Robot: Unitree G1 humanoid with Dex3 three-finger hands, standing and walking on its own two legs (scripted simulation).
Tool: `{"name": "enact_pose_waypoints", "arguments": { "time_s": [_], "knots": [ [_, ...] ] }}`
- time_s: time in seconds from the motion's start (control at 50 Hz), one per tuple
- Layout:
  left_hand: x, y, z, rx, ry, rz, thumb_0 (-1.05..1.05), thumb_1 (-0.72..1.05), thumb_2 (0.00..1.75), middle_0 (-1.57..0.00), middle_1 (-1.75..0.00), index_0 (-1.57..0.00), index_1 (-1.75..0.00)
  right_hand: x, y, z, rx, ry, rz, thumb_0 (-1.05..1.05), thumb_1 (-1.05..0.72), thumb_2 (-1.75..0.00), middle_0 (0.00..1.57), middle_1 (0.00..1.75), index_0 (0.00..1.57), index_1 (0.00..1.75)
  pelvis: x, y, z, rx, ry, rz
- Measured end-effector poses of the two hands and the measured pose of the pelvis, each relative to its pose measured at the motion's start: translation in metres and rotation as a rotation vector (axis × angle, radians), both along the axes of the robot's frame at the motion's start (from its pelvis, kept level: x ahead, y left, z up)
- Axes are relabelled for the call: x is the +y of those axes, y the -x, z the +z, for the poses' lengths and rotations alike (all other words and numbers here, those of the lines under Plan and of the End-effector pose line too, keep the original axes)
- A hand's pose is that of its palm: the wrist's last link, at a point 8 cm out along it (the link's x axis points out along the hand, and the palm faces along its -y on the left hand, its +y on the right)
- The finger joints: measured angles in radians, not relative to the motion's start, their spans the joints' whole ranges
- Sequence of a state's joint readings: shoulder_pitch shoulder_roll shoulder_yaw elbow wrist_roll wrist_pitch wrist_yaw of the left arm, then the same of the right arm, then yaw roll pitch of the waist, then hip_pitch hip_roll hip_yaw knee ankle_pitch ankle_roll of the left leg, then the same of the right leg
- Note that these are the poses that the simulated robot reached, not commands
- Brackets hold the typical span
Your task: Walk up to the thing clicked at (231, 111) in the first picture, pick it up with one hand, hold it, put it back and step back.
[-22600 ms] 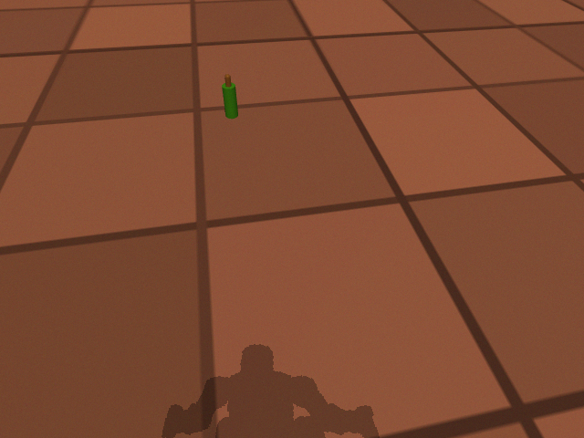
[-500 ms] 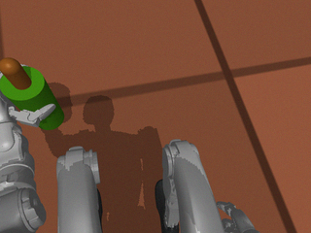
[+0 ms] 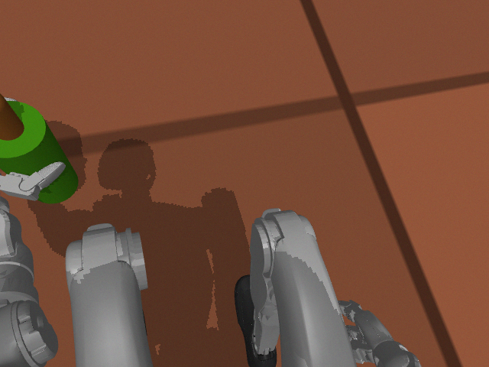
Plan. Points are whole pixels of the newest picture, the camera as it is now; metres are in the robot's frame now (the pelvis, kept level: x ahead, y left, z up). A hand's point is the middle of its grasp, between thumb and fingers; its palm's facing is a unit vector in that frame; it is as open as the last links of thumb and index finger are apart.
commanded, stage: lower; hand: left
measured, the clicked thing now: (27, 151) +0.44 +0.28 -0.07
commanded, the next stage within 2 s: loosen in 1.36 s
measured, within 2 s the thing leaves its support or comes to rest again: rests again in 1.94 s
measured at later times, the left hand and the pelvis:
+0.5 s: hand (34, 161) +0.44 +0.29 -0.13, palm faces +0.36 -0.93 -0.02, open 11.2 cm; pelvis +0.00 +0.00 -0.02, yaw -3 degrees
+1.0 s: hand (39, 168) +0.44 +0.29 -0.16, palm faces +0.37 -0.93 -0.02, open 11.2 cm; pelvis -0.01 +0.01 -0.03, yaw -5 degrees
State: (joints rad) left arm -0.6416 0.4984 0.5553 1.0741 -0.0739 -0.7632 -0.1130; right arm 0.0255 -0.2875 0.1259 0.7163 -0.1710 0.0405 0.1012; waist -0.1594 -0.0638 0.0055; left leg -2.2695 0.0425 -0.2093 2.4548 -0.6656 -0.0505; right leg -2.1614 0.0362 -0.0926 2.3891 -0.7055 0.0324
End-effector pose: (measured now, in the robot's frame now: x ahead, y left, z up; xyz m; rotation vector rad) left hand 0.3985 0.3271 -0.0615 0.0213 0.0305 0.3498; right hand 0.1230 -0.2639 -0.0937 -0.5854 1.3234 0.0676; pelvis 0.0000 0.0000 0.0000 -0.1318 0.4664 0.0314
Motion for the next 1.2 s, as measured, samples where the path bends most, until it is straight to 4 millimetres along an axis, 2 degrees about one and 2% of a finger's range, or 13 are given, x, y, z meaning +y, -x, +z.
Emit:
{"name": "enact_pose_waypoints", "arguments": {
  "time_s": [0.16, 0.36, 0.5, 0.84, 1.2],
  "knots": [
    [0.0, 0.001, -0.014, 0.012, -0.003, 0.003, 0.01, -0.58, 1.08, -0.7, -1.09, -0.68, -1.08, 0.001, 0.004, -0.004, 0.027, 0.004, 0.019, 0.0, -0.91, -0.91, 0.21, 0.3, 0.2, 0.3, 0.001, 0.0, -0.006, -0.014, 0.01, -0.005],
    [-0.002, -0.002, -0.05, 0.023, 0.011, 0.013, 0.01, -0.59, 1.08, -0.71, -1.08, -0.69, -1.07, 0.0, 0.01, -0.008, 0.068, 0.036, 0.067, 0.0, -0.91, -0.91, 0.21, 0.3, 0.2, 0.3, 0.003, 0.0, -0.018, -0.052, 0.028, -0.024],
    [0.001, -0.002, -0.066, 0.017, 0.009, 0.021, 0.01, -0.58, 1.08, -0.7, -1.08, -0.68, -1.07, 0.0, 0.009, -0.004, 0.092, 0.067, 0.107, 0.0, -0.92, -0.91, 0.21, 0.3, 0.2, 0.3, 0.004, -0.001, -0.023, -0.073, 0.044, -0.03],
    [0.002, -0.001, -0.089, 0.02, 0.012, 0.027, 0.01, -0.58, 1.08, -0.71, -1.08, -0.68, -1.07, 0.004, -0.006, 0.007, 0.062, 0.117, 0.217, 0.0, -0.91, -0.91, 0.21, 0.3, 0.2, 0.3, 0.009, 0.004, -0.029, -0.132, 0.078, -0.046],
    [0.003, -0.002, -0.105, 0.014, 0.012, 0.027, 0.01, -0.59, 1.07, -0.71, -1.07, -0.69, -1.06, 0.012, 0.001, 0.014, 0.086, 0.144, 0.268, 0.0, -0.91, -0.91, 0.21, 0.3, 0.2, 0.3, 0.014, 0.008, -0.033, -0.17, 0.107, -0.057]
  ]
}}
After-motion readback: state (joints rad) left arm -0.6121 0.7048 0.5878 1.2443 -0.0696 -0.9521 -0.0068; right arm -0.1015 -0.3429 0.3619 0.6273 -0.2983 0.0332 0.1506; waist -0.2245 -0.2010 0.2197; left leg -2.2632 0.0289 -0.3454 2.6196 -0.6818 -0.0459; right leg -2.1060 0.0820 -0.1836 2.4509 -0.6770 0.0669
